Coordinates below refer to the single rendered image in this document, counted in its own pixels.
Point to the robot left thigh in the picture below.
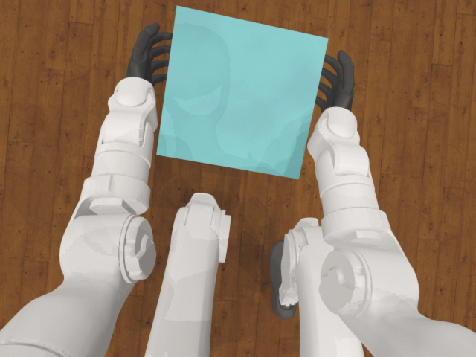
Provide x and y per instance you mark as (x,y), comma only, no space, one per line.
(182,322)

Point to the robot right upper arm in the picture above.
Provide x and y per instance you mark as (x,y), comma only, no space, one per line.
(375,293)

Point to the carton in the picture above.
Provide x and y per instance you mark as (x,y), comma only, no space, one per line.
(239,94)

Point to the right robot forearm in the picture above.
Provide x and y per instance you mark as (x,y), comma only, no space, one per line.
(342,168)

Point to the left robot hand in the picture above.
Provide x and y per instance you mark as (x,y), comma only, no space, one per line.
(140,63)

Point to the robot right shin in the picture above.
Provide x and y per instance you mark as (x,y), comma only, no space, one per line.
(288,290)

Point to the left robot forearm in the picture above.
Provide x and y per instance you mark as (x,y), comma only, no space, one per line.
(118,182)

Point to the right robot hand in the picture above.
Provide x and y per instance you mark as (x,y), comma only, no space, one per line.
(341,94)

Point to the robot left upper arm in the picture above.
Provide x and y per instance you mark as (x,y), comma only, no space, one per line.
(102,257)

